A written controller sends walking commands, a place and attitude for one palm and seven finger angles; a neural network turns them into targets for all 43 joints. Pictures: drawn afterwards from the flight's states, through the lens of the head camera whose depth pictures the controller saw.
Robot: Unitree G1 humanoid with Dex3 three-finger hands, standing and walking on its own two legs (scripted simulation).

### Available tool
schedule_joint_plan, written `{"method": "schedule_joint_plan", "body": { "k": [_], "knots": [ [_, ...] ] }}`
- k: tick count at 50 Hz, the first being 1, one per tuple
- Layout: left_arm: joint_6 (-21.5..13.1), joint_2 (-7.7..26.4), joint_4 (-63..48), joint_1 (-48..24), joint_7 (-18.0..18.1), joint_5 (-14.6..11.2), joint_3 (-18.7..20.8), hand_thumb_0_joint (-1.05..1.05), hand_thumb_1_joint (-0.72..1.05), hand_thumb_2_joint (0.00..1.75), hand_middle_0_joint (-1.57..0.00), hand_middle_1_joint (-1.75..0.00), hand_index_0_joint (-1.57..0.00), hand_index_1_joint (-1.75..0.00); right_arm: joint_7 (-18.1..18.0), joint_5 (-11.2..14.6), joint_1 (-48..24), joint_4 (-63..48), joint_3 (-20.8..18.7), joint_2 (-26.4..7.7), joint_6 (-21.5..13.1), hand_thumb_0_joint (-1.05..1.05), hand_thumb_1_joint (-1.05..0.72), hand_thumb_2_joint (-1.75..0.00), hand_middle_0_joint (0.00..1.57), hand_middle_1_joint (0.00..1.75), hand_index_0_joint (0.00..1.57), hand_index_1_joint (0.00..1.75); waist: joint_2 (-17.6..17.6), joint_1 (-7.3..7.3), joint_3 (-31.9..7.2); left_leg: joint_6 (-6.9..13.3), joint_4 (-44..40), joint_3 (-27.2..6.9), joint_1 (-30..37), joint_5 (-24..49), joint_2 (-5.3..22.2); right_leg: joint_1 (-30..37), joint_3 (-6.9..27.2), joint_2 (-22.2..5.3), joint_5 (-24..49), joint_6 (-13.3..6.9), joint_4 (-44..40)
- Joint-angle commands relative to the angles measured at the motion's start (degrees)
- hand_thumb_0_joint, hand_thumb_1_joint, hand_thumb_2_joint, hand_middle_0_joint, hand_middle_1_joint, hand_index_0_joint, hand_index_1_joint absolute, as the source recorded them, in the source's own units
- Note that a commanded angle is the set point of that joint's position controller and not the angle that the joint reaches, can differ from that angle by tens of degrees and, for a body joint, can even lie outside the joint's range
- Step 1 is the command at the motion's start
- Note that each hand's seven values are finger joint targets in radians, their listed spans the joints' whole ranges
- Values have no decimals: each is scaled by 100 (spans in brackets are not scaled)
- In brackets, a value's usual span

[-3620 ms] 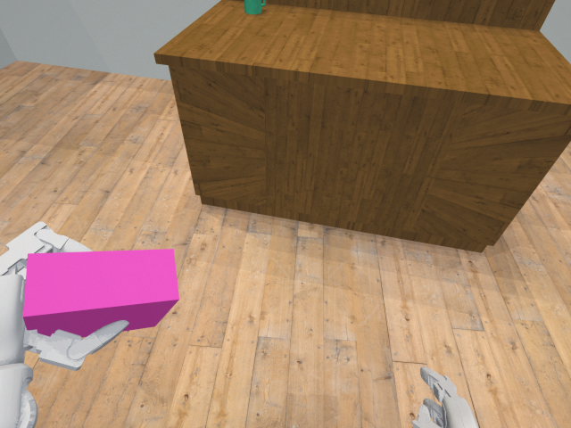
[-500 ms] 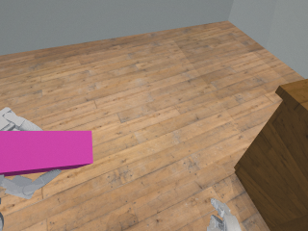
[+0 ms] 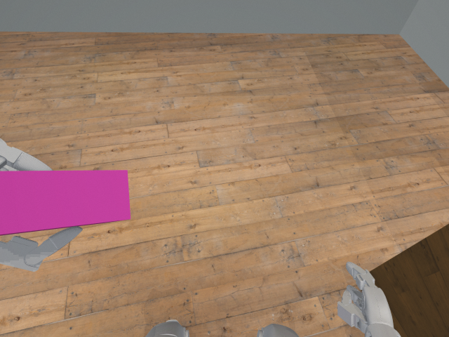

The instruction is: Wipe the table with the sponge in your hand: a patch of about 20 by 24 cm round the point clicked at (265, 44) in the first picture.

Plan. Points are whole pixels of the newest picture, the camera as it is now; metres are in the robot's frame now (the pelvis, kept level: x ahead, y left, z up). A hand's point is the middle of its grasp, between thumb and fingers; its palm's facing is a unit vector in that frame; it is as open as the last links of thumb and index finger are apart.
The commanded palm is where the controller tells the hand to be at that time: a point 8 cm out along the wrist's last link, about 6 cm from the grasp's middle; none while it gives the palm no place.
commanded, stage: turn to face it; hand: left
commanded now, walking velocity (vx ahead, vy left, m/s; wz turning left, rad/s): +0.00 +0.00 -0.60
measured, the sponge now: (78, 202) +0.25 +0.20 +0.17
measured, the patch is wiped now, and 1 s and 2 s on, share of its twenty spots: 0.00 0.00 0.00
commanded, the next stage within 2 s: none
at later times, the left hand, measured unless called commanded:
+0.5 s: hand (127, 196) +0.25 +0.13 +0.19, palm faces +0.24 -0.87 -0.43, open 9.9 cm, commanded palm +0.20 +0.19 +0.20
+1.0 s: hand (225, 215) +0.24 +0.02 +0.18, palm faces -0.05 -0.87 -0.49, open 10.0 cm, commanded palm +0.19 +0.10 +0.20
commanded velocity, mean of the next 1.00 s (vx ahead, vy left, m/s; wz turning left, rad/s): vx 0.00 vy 0.00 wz -0.60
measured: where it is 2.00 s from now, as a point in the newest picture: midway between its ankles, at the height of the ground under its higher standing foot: outside the picture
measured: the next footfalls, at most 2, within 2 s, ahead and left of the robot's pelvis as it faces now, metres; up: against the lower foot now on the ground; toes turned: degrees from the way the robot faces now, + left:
right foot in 0.22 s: +0.08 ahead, -0.13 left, +0.00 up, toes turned -7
left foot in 0.64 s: +0.01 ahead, +0.09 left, +0.00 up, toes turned -9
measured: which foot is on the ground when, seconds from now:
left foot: down 0.00-0.24, up 0.26-0.62, down 0.64-0.92, up 0.94-1.00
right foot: up 0.00-0.20, down 0.22-0.66, up 0.68-0.88, down 0.90-1.00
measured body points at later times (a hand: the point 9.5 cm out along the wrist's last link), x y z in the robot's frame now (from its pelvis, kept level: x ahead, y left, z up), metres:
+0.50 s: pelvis -0.01 -0.06 +0.02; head +0.02 -0.07 +0.47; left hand +0.23 +0.18 +0.22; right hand +0.15 -0.33 -0.06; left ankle -0.02 +0.10 -0.66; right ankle +0.04 -0.13 -0.72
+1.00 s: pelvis -0.08 -0.08 +0.00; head -0.04 -0.11 +0.45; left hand +0.23 +0.07 +0.21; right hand -0.02 -0.32 -0.11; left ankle -0.04 +0.09 -0.67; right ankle -0.06 -0.18 -0.72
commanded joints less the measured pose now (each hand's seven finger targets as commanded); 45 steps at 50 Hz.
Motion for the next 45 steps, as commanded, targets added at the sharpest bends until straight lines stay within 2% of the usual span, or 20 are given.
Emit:
{"method": "schedule_joint_plan", "body": {
  "k": [1,4,5,10,11,12,13,14,16,18,25,29,30,32,34,35,37,43,44,45],
  "knots": [
    [-437,717,-1805,108,-2,-43,552,0,10,130,-120,-160,-120,-160,155,54,-83,-660,-61,-584,-389,0,-90,-90,20,30,20,30,1765,58,-1595,1002,-1501,-1750,1622,2873,1593,-859,441,182,476,27,212],
    [-377,593,-1911,84,4,-65,423,0,10,130,-120,-160,-120,-160,150,4,-59,-601,102,-493,-577,0,-90,-90,20,30,20,30,2036,85,-1533,578,-1813,-800,940,1929,1288,229,80,465,1020,-21,-1249],
    [-354,500,-1693,63,12,-87,346,0,10,130,-120,-160,-120,-160,129,-8,-24,-589,163,-459,-626,0,-90,-90,20,30,20,30,2039,55,-1461,533,-1917,-842,780,1598,1342,485,23,559,972,-26,-1676],
    [-122,311,-392,-681,-49,12,148,0,10,130,-120,-160,-120,-160,40,13,-40,-513,215,-457,-656,0,-90,-90,20,30,20,30,1218,163,-1159,34,-918,-292,468,204,1328,1344,-61,746,1866,2,-3602],
    [-99,394,-128,-941,-73,64,131,0,10,130,-120,-160,-120,-160,47,-5,18,-480,226,-405,-626,0,-90,-90,20,30,20,30,461,92,-1007,-163,-214,-123,311,-387,996,1224,606,350,2515,-212,-4077],
    [-65,521,-37,-1179,-68,86,103,0,10,130,-120,-160,-120,-160,45,-15,18,-526,261,-278,-607,0,-90,-90,20,30,20,30,-802,28,-981,-418,726,72,-154,-1316,319,1137,2091,-515,3699,-656,-4419],
    [40,523,120,-1175,-80,-39,114,0,10,130,-120,-160,-120,-160,44,-2,-124,-592,182,-382,-632,0,-90,-90,20,30,20,30,-1924,192,-952,-511,2000,-357,-518,-1985,-123,856,3437,-1142,3824,-1045,-4967],
    [74,549,104,-1152,-68,-31,160,0,10,130,-120,-160,-120,-160,56,-35,-270,-541,209,-405,-585,0,-90,-90,20,30,20,30,-1459,200,-930,-531,2624,-756,-634,-1759,-46,908,3565,-1151,3815,-1156,-5014],
    [-67,445,-243,-1004,-76,-39,76,0,10,130,-120,-160,-120,-160,49,-60,-347,-460,391,-204,-445,0,-90,-90,20,30,20,30,-557,151,-1167,-605,2876,-876,-769,-1274,32,1406,2536,-801,4105,-1191,-4492],
    [-174,526,-424,-773,-61,-41,189,0,10,130,-120,-160,-120,-160,41,-71,-397,-463,368,-276,-320,0,-90,-90,20,30,20,30,-376,166,-1306,-612,2495,-739,-613,-1099,-21,1497,2052,-565,4180,-1115,-4444],
    [-246,660,-673,317,0,-128,614,0,10,130,-120,-160,-120,-160,139,-27,-413,-862,202,-433,-28,0,-90,-90,20,30,20,30,-282,361,-1722,-513,301,-575,-111,-1310,-154,1929,2702,-495,3459,-1323,-4594],
    [-215,570,-787,166,-43,-95,462,0,10,130,-120,-160,-120,-160,172,53,-160,-918,139,-549,111,0,-90,-90,20,30,20,30,-67,214,-1815,-408,-1282,-547,1039,-629,-38,1352,2692,-226,2923,-990,-4433],
    [-234,581,-820,83,-56,-80,449,0,10,130,-120,-160,-120,-160,151,42,-101,-941,124,-576,125,0,-90,-90,20,30,20,30,144,169,-1757,-324,-1721,-517,1515,-284,139,994,2566,-8,2685,-812,-4211],
    [-287,594,-938,-125,-122,-43,437,0,10,130,-120,-160,-120,-160,107,57,-192,-1083,14,-809,119,0,-90,-90,20,30,20,30,1412,222,-1323,250,-2034,-1589,2063,553,1523,-371,1787,924,1430,-347,-2988],
    [-265,647,-913,-200,-146,14,463,0,10,130,-120,-160,-120,-160,85,11,-210,-1062,54,-602,26,0,-90,-90,20,30,20,30,2257,280,-1055,743,-2249,-1847,1166,1099,2339,-612,875,969,419,-117,-617],
    [-287,514,-977,-349,-164,75,270,0,10,130,-120,-160,-120,-160,101,-19,-121,-1014,62,-582,-27,0,-90,-90,20,30,20,30,1957,188,-697,789,-2093,-1586,1019,1717,2313,-733,867,752,552,-71,-417],
    [-230,251,-957,-456,-188,96,-103,0,10,130,-120,-160,-120,-160,179,63,12,-916,50,-686,-125,0,-90,-90,20,30,20,30,1775,199,-574,358,-1667,-431,1290,2581,1880,-553,417,717,784,-39,-1122],
    [-153,505,-744,-855,-176,94,83,0,10,130,-120,-160,-120,-160,286,22,180,-850,95,-722,-349,0,-90,-90,20,30,20,30,1751,138,-768,-95,-667,72,1205,2664,1680,1065,-307,995,1598,-23,-3180],
    [-118,594,-583,-737,-179,115,187,0,10,130,-120,-160,-120,-160,308,24,174,-856,93,-731,-343,0,-90,-90,20,30,20,30,1662,166,-836,-180,-180,128,941,2341,1588,1498,-200,882,2052,-110,-3585],
    [-154,672,-627,-723,-168,112,278,0,10,130,-120,-160,-120,-160,342,63,153,-879,134,-609,-326,0,-90,-90,20,30,20,30,977,185,-1002,-342,795,274,529,1628,1287,2029,362,408,3188,-358,-3897]
  ]
}}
